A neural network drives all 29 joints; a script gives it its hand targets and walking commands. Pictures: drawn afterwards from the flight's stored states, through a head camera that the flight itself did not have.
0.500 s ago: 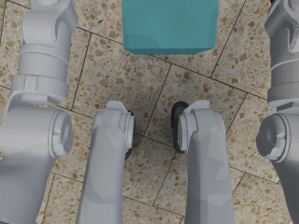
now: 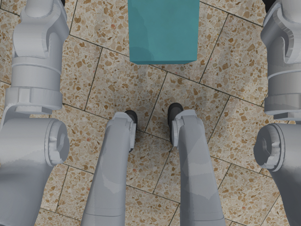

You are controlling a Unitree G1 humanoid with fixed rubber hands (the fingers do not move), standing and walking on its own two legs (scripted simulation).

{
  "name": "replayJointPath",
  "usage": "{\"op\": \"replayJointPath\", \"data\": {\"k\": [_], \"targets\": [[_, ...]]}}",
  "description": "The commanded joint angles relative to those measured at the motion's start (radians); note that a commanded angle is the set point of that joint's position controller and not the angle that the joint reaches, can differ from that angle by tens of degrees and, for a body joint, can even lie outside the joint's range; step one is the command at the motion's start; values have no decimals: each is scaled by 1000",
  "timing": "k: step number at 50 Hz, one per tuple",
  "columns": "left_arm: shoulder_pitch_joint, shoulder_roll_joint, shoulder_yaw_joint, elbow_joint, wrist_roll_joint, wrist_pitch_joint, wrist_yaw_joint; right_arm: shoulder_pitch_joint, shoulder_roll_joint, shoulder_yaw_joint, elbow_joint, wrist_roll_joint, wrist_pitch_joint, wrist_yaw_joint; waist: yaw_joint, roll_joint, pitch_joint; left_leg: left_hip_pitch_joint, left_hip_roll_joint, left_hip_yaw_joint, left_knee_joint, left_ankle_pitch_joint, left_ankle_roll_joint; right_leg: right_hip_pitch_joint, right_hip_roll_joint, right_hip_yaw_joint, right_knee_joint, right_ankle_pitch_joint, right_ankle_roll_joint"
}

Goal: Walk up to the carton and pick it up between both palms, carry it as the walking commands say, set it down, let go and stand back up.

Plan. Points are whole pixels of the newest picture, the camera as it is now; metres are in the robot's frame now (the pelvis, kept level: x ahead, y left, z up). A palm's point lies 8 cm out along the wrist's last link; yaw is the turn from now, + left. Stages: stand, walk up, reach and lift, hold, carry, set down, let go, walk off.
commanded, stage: set down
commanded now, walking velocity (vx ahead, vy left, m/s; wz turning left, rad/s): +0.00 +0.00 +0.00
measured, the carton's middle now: (162, 28) +0.56 -0.03 -0.48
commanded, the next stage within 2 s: let go in 0.36 s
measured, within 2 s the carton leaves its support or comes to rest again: neither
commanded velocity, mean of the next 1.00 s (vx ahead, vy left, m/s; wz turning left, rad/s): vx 0.00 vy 0.00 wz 0.00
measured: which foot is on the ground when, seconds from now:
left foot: down 0.00-1.00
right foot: down 0.00-1.00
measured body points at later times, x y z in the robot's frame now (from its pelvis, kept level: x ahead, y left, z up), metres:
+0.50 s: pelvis +0.02 +0.01 +0.09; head +0.37 -0.02 +0.36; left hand +0.54 +0.18 -0.06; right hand +0.52 -0.22 -0.07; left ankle +0.10 +0.13 -0.56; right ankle +0.13 -0.10 -0.56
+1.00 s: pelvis +0.09 +0.00 +0.15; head +0.24 -0.01 +0.57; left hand +0.39 +0.21 +0.06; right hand +0.36 -0.24 +0.05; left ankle +0.10 +0.13 -0.56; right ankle +0.13 -0.10 -0.56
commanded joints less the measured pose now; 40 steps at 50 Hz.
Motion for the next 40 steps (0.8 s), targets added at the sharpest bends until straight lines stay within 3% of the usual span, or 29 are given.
{"op": "replayJointPath", "data": {"k": [1, 2, 3, 5, 6, 7, 8, 10, 11, 12, 14, 15, 17, 18, 19, 20, 21, 22, 23, 24, 25, 28, 29, 31, 32, 34, 36, 37, 40], "targets": [[-298, 149, 47, -54, 25, -31, 2, -304, -136, -13, -113, -3, -36, 9, 46, -27, -2014, 308, -23, 94, -227, 214, -2, 959, 20, -29, -174, 363, 41], [-219, 136, 34, -87, 23, -39, 0, -221, -105, 12, -98, 1, -40, 13, 51, -53, -2040, 350, -21, 86, -254, 228, -1, 1042, 12, -20, -183, 387, 35], [-283, 165, 60, -134, 23, -42, -3, -305, -142, -25, -209, 4, -52, 10, 48, 5, -2083, 344, -29, 85, -257, 230, 1, 1055, 16, -10, -189, 410, 45], [-258, 134, 52, -100, 31, -56, -4, -298, -121, -19, -151, 3, -52, 8, 74, -1, -2050, 406, -27, 85, -291, 264, 1, 1028, 10, 3, -233, 413, 45], [-241, 115, 33, -77, 22, -59, -3, -279, -142, -4, -135, -34, -49, 15, 32, -85, -2044, 397, -18, 76, -333, 235, -6, 1096, 11, -8, -274, 363, 45], [-323, 120, 36, -61, 4, -57, -11, -336, -132, -32, -120, -20, -56, 9, 12, -30, -1996, 363, -17, 71, -326, 198, 2, 1044, 4, 3, -268, 340, 41], [-275, 144, 65, -119, 18, -60, -13, -283, -125, -2, -155, -19, -54, 10, 67, -58, -2051, 424, -24, 79, -384, 266, 0, 1164, -4, 8, -287, 430, 49], [-266, 130, 46, -86, 39, -76, -8, -241, -116, -26, -60, -21, -68, 15, 21, 9, -2053, 485, -10, 71, -347, 286, -8, 1076, 8, 9, -301, 416, 42], [-233, 148, 72, -111, 66, -89, -3, -222, -111, -39, -77, -41, -73, 19, 89, -18, -2031, 538, -12, 50, -400, 303, 3, 1070, 2, -11, -305, 397, 44], [-179, 102, 73, 7, 66, -84, -5, -177, -121, -45, -29, -56, -85, 26, 36, -27, -1956, 488, -22, 55, -411, 350, -6, 1065, 3, 6, -338, 482, 39], [-191, 66, 77, 61, 77, -102, -18, -199, -89, -18, 67, -72, -98, 43, 49, -26, -1824, 427, -14, 67, -439, 226, -6, 1060, 2, 20, -379, 352, 44], [-199, 78, 71, 32, 57, -105, -22, -235, -99, -21, -44, -65, -120, 45, 42, -63, -1829, 446, -16, 40, -459, 212, 6, 1075, 5, -17, -361, 366, 57], [-234, 86, 86, -31, 94, -137, -11, -256, -104, -49, -55, -69, -141, 42, 37, -36, -1902, 530, -13, 47, -468, 323, -2, 1081, 9, -7, -386, 452, 41], [-193, 65, 63, 16, 85, -133, -11, -187, -121, -49, -15, -120, -144, 48, -33, -66, -1950, 563, -12, 42, -470, 344, -18, 1130, 15, -35, -373, 480, 46], [-171, 44, 48, -43, 88, -133, -16, -201, -118, -55, -50, -93, -142, 54, 19, 13, -1978, 640, -6, 45, -476, 352, -25, 1096, 12, -27, -395, 415, 43], [-178, 96, 78, -27, 126, -120, -4, -150, -173, -120, -27, -155, -137, 39, -37, 12, -2021, 684, 5, 44, -476, 327, -34, 1079, 19, -46, -404, 389, 43], [-109, 88, 75, -95, 123, -117, 2, -97, -92, -48, -92, -110, -130, 40, 35, 15, -2028, 753, -13, 32, -477, 408, -32, 1135, 16, -24, -399, 489, 36], [-47, 106, 60, -79, 129, -110, 1, 0, -103, -55, -112, -132, -121, 38, -41, -20, -2089, 791, -6, 28, -482, 427, -31, 1214, 17, -49, -418, 540, 38], [-58, 109, 54, -167, 122, -113, 7, -77, -108, -54, -196, -122, -116, 32, 33, -4, -2105, 766, -11, 34, -471, 440, -28, 1224, 3, -17, -413, 543, 33], [-87, 112, 48, -176, 135, -107, 10, -54, -111, -89, -174, -157, -110, 21, -17, -29, -2072, 719, -1, 30, -474, 405, -22, 1220, -2, -27, -408, 535, 34], [5, 108, 37, -231, 141, -103, 16, -1, -110, -24, -250, -102, -106, 19, 61, 50, -2129, 802, -2, 40, -500, 442, -16, 1296, 1, 2, -430, 545, 33], [243, 43, 12, -194, 111, -91, -3, 267, -31, 53, -266, -119, -97, 35, 4, -106, -1949, 633, -12, 48, -549, 419, -17, 1461, -4, 2, -449, 712, 33], [332, 71, 45, -216, 169, -108, -14, 317, -4, 16, -265, -120, -110, 34, 56, -33, -1870, 675, -19, 38, -572, 415, 8, 1405, 11, 10, -462, 647, 48], [427, 18, -48, -403, 133, -126, -18, 447, -38, 8, -352, -149, -120, 54, -3, 22, -1984, 876, 0, 20, -575, 484, 1, 1427, 13, 15, -498, 624, 31], [453, 26, -19, -385, 150, -122, -14, 482, -65, 7, -416, -133, -125, 59, 7, 43, -1917, 893, 2, 30, -583, 456, 4, 1375, 2, 9, -502, 594, 30], [566, -29, -21, -332, 127, -145, -27, 578, -12, 54, -399, -104, -149, 77, 8, -47, -1720, 913, -5, 26, -623, 445, 6, 1325, 13, -5, -575, 531, 35], [626, -17, -14, -453, 134, -181, -40, 633, 4, 51, -445, -111, -183, 78, 31, 9, -1796, 874, -4, 17, -628, 507, -1, 1488, 6, 50, -561, 714, 40], [681, -4, -32, -381, 140, -196, -40, 733, 35, 50, -379, -104, -188, 78, 5, -33, -1694, 863, 4, 20, -670, 455, 6, 1464, -6, 27, -588, 684, 44], [781, -37, -27, -363, 154, -240, -53, 805, 17, 32, -401, -131, -237, 84, 34, -18, -1552, 940, 12, 9, -697, 484, 8, 1375, -8, 22, -624, 615, 41]]}}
